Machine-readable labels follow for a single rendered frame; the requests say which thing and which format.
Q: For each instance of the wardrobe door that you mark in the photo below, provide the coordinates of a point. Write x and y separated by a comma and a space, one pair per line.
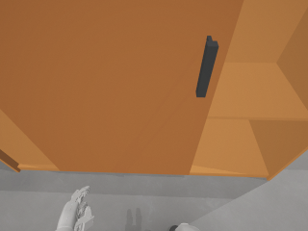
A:
110, 85
18, 146

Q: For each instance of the left robot hand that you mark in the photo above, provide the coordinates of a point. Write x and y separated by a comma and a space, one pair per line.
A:
73, 209

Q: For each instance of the handle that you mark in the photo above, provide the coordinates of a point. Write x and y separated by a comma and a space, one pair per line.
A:
207, 65

